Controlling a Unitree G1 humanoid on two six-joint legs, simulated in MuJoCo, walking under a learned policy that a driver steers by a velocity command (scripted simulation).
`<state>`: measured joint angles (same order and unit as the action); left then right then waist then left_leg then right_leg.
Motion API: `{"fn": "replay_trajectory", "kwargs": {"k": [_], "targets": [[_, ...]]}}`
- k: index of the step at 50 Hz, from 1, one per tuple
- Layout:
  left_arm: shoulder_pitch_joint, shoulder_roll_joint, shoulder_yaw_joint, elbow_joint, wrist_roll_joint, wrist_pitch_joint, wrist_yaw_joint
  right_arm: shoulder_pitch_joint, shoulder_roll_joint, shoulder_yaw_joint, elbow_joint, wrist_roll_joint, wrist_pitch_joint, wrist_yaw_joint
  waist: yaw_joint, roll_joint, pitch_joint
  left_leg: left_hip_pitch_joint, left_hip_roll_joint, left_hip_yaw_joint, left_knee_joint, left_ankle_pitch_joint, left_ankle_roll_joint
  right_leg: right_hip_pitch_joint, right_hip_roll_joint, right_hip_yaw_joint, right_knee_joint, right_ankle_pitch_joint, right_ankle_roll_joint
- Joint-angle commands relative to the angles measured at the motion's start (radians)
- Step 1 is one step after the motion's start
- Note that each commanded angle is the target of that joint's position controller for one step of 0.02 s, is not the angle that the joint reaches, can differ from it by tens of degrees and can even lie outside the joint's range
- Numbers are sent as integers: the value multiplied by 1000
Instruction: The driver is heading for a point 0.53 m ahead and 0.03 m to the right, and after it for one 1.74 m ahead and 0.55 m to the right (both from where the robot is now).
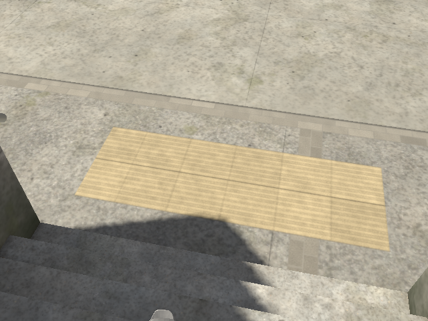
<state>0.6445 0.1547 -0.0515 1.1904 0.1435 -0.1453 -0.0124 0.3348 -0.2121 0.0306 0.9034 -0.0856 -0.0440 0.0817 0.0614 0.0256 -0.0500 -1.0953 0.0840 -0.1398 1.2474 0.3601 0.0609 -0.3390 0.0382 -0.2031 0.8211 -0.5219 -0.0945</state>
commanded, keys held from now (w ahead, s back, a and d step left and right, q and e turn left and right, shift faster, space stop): w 0.44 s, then w+e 0.16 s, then e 0.40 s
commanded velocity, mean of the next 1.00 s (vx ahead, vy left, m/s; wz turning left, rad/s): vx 0.40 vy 0.00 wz -0.16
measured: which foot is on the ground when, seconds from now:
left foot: up 0.00-0.32, down 0.34-0.80, up 0.82-1.00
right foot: down 0.00-0.32, up 0.34-0.78, down 0.80-1.00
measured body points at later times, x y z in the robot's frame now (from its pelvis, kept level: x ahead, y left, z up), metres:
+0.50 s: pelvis +0.26 +0.06 -0.16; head +0.26 +0.06 +0.29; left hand +0.22 +0.30 -0.31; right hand +0.25 -0.20 -0.31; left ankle +0.25 +0.15 -0.90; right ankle +0.24 -0.09 -0.73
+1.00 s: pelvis +0.46 -0.01 -0.38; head +0.46 -0.02 +0.07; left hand +0.47 +0.25 -0.52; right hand +0.55 -0.29 -0.49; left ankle +0.54 +0.14 -0.95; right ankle +0.45 -0.09 -1.10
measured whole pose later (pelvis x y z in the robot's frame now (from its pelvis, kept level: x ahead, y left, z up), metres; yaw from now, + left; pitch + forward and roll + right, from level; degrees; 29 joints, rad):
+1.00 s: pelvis +0.46 -0.01 -0.38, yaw -13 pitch +1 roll +2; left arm 0.46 0.24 0.04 1.04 0.09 -0.10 -0.04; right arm 0.15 -0.24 -0.02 0.80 -0.04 -0.08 0.01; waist 0.02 -0.02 -0.03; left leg -0.87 0.10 -0.01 1.54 -0.28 -0.02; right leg -0.35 0.04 0.00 0.64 -0.32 -0.09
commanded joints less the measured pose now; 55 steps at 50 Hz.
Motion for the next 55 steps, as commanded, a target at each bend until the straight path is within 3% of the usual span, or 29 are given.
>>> {"fn": "replay_trajectory", "kwargs": {"k": [1, 3, 10, 15, 16, 17, 18, 19, 20, 22, 23, 24, 26, 27, 28, 32, 33, 36, 38, 39, 40, 41, 42, 44, 46, 47, 50, 53, 55], "targets": [[50, 58, -15, -27, -16, -19, 14, -26, -35, 19, -20, -10, -18, 6, -28, -48, 150, -9, 16, 22, -293, 298, -9, -56, -267, 362, -239, 261, -145], [63, 55, -21, -36, -27, -4, 0, -41, -29, 20, -4, -27, -3, 30, -31, -97, 200, 238, 2, 115, -207, 267, -19, -281, -233, 313, -275, 73, -146], [241, 39, -16, 17, -59, 36, 43, -322, -27, 30, -51, -32, 15, 34, 115, -65, 250, 195, 24, 114, -783, 14, -56, 188, -273, 447, -75, 176, -187], [15, 116, 27, -30, -23, 54, -11, -69, -92, -2, 30, -45, -4, 21, -33, -34, 156, 807, 46, 111, -908, -51, 12, 26, -254, 367, 292, 459, -74], [38, 116, 30, -13, -84, 67, -16, 63, -131, -32, 118, -14, -20, 3, -69, 102, 135, 957, 5, 199, -1254, 60, 2, 48, -134, 277, 468, 329, -34], [99, 160, 37, 20, -42, 100, -57, 268, -180, -67, 197, -6, -26, -7, -139, 104, 72, 1329, 24, 248, -1206, 249, 24, -131, -87, 216, 679, 268, 5], [-23, 150, 97, -44, -159, 117, 30, 314, -209, -79, 230, 132, -10, -59, -126, 104, 25, 1505, 124, 177, -892, 685, 16, -408, 64, 68, 1082, -387, -13], [176, 22, 34, -37, -46, 87, -82, 484, -348, -122, 218, 1, -14, 2, -158, 276, -364, 1986, 284, 49, -551, 777, 261, -583, 15, 271, 1322, -336, 36], [33, 76, 63, -115, -85, 62, -112, 501, -329, -146, 241, -50, -10, 11, -222, 114, -251, 1891, 295, 8, -585, 683, 315, -784, 23, 243, 1331, -322, 44], [-163, 63, 51, -227, -112, 39, -85, 255, -139, -93, 188, -49, -1, 6, -134, -43, -5, 1447, 361, -140, -738, -170, 310, -963, -131, 314, 1043, -81, 3], [-156, 131, 105, -169, -143, 88, 7, 134, -93, -80, 137, 114, 11, -63, -29, 4, 40, 1207, 365, -73, -751, -146, 260, -745, -131, 325, 729, 47, 55], [-144, 36, 46, -194, -50, 76, -31, 149, 133, 2, 144, -60, -24, -39, -32, -130, 236, 806, 289, 13, -840, -209, 222, -660, -249, 373, 547, 370, -20], [-116, 19, 68, -121, -33, 83, -83, 138, 21, -14, 129, -1, -62, -41, -3, 46, 203, 453, 134, 180, -789, -261, 208, -272, -147, 202, 308, 702, -9], [-76, -4, 51, -113, -19, 67, -114, 120, -20, -18, 121, -16, -74, -42, 27, 87, 147, 350, 114, 182, -720, -304, 194, -113, -119, 196, 424, 738, -2], [-111, 10, 44, -137, 2, 62, -125, 119, 50, 10, 125, -24, -82, -55, 7, 21, 139, 440, 136, 160, -708, -415, 169, -246, -189, 302, 238, 904, -11], [-302, 91, 48, -216, -49, 66, -77, 124, -3, 14, 136, -60, -85, -65, -36, 9, 141, 340, 111, 186, -538, -737, 99, 9, -116, 195, -54, 1151, 44], [-241, 97, 48, -203, -31, 71, -81, 121, -26, 14, 140, -69, -85, -54, -7, 26, 156, 356, 154, 145, -465, -678, 96, 20, -115, 206, 45, 1129, 56], [-525, 138, 59, -287, -24, 79, -74, 244, -55, 3, 161, 17, -59, -79, -153, 11, 246, 803, 246, 16, -350, -611, 57, -277, -188, 240, -449, 807, 55], [-343, 122, 72, -238, -11, 71, -63, 242, -123, -25, 152, -56, -43, -75, -66, 35, 157, 695, 262, 62, -168, -343, 33, 57, -131, 175, -230, 798, 33], [-282, 165, 94, -173, -38, 70, -42, 194, -91, -27, 148, 15, -15, -85, -65, -98, 218, 789, 224, 64, -20, -638, -22, 33, -208, 236, -731, 881, 15], [-54, 226, 131, -76, -57, 59, -14, 186, -145, -45, 170, 2, 11, -46, 36, -92, 140, 732, 62, 210, 239, -642, -49, 369, -116, 84, -817, 1134, -1], [183, 365, 176, -25, -70, 51, -10, 308, -34, -39, 149, -16, 20, 9, 43, -373, -189, 345, -57, 290, 756, -1215, -129, 991, -291, 247, -271, 1832, -240], [219, 443, 205, -25, -70, 41, -11, 151, -58, -56, 32, 45, -13, 17, 87, -266, -266, 99, -80, 261, 939, -1325, -139, 1098, -376, 390, -150, 1965, -301], [-8, 343, 185, -140, -24, 41, -10, -207, -79, -46, -191, 90, -50, -21, 99, -26, -143, -129, 13, 141, 721, -1281, -102, 809, -466, 466, -184, 1508, -298], [-113, 215, 130, -161, -30, 63, -46, -25, -85, -53, -155, 88, -59, -91, -75, -110, 49, 15, 47, 45, 644, -1041, -76, 227, -503, 579, -286, 1284, -331], [-77, 74, 83, -156, -32, 51, -36, 100, -25, -36, -76, 35, -42, -96, -98, -14, 119, 95, 100, 12, 338, -725, -58, 57, -415, 465, -310, 1131, -237], [-72, 112, 63, -191, -75, 27, -25, 83, 15, -33, -41, 31, -10, -48, -99, -86, 139, 332, 12, 163, 77, -259, -86, -299, -232, 410, -301, 850, -187], [-188, 226, 66, -245, -31, 14, -23, 31, -67, -47, -90, 9, -28, -19, -146, -112, 23, 517, -53, 191, 283, -277, -102, -453, -160, 455, -151, 807, -128], [82, 112, 48, -116, -53, 8, 23, -174, -98, -46, -151, -53, -12, -30, 37, -123, 28, -24, -2, 0, 35, -302, -125, 116, -229, 675, -23, 572, -183]]}}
